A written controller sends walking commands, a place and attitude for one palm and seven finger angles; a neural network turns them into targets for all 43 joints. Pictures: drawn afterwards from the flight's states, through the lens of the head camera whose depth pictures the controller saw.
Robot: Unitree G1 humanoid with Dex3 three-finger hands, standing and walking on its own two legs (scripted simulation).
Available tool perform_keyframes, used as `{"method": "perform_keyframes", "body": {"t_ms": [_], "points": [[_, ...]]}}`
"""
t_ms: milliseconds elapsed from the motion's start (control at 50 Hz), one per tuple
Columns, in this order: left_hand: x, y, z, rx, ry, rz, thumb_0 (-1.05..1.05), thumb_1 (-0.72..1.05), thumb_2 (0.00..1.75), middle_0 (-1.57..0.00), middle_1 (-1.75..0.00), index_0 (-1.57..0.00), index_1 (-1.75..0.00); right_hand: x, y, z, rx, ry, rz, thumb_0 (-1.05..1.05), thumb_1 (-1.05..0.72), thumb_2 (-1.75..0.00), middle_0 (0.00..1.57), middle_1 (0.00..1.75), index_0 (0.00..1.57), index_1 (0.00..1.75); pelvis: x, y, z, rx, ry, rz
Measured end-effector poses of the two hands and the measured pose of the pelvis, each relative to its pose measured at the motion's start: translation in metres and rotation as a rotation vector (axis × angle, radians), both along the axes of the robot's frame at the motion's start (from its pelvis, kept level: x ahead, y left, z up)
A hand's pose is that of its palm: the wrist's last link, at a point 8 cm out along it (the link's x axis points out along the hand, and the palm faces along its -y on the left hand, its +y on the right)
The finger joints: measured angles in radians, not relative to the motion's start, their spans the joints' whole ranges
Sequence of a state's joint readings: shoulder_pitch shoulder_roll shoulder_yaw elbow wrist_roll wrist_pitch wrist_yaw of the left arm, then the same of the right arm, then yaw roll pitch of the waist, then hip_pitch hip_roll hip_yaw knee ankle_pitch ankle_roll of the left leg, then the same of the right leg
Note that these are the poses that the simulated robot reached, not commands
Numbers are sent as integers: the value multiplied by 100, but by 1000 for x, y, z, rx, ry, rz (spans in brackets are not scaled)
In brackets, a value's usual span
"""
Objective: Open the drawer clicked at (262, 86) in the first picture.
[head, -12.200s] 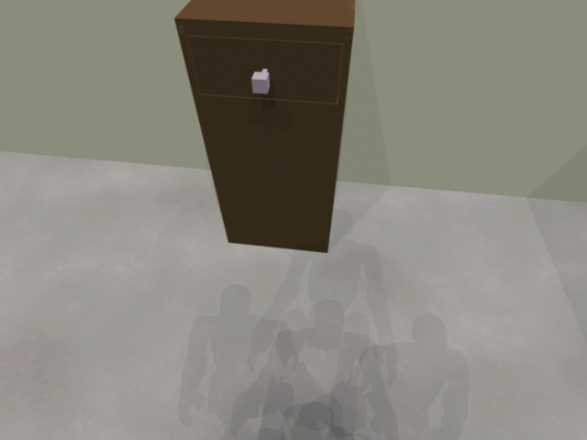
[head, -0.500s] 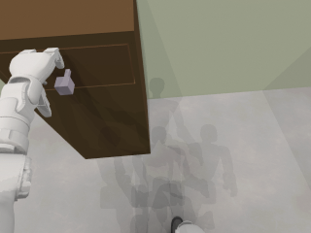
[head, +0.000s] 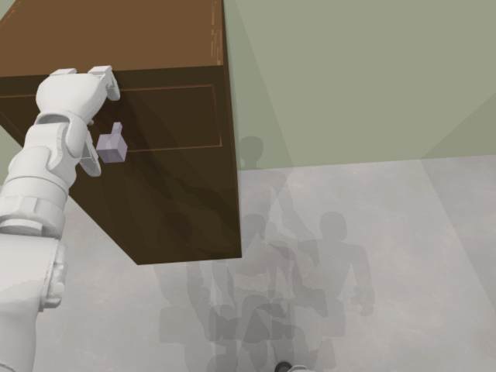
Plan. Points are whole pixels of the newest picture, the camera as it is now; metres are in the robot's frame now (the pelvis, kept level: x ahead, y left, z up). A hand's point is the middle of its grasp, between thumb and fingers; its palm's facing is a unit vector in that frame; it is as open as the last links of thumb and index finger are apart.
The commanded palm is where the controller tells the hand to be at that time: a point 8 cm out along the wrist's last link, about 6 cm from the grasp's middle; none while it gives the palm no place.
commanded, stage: move the hooked fingers above the handle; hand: left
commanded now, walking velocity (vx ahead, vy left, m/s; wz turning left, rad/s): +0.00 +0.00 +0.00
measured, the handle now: (114, 140) +0.52 +0.25 +0.04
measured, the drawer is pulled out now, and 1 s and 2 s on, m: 0.00 0.00 0.00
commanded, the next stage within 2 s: lower the fingers behind the handle in 0.66 s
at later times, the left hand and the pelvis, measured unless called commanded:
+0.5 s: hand (99, 128) +0.49 +0.25 +0.10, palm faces +0.01 +0.00 -1.00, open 13.4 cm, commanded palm +0.48 +0.26 +0.16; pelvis +0.01 +0.01 +0.00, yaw +1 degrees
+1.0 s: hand (98, 127) +0.49 +0.25 +0.10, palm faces -0.01 +0.02 -1.00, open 13.5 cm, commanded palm +0.48 +0.26 +0.14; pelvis +0.00 -0.01 +0.00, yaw +1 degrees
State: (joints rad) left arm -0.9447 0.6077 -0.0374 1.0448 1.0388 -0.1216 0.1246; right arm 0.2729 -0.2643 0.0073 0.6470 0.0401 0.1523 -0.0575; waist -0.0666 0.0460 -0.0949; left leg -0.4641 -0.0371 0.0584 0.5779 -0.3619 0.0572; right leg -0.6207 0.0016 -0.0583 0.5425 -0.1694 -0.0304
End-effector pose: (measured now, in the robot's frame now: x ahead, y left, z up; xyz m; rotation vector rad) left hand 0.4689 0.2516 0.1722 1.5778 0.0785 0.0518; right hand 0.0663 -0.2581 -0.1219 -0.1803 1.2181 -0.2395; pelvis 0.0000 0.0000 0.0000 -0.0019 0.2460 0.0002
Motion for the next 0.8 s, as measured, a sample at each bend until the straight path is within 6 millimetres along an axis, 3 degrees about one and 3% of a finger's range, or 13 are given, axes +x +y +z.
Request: {"method": "perform_keyframes", "body": {"t_ms": [120,200,380,620,800], "points": [[-6,15,-23,15,89,23,0,-49,30,-33,-120,-32,-123,-4,-4,2,-22,0,-1,1,-90,-89,21,30,20,30,-2,0,-1,-1,7,-1],[-9,13,-34,5,92,-44,0,-49,30,-32,-120,-32,-121,-14,-10,1,-52,51,7,1,-90,-89,21,30,20,30,0,2,-2,-5,14,14],[1,0,-21,-22,-33,-93,0,-48,30,-41,-124,-34,-122,-30,-14,-2,-55,139,5,1,-90,-89,20,30,20,30,10,7,-4,-13,31,32],[3,-7,-13,16,7,-14,0,-49,30,-37,-121,-40,-124,-13,1,-5,10,48,-6,1,-90,-89,21,30,20,30,3,3,0,-3,2,15],[3,-7,-12,18,30,-20,0,-49,30,-34,-122,-39,-122,-14,-8,-3,-17,33,0,1,-90,-89,21,30,20,30,0,-2,0,2,2,14]]}}
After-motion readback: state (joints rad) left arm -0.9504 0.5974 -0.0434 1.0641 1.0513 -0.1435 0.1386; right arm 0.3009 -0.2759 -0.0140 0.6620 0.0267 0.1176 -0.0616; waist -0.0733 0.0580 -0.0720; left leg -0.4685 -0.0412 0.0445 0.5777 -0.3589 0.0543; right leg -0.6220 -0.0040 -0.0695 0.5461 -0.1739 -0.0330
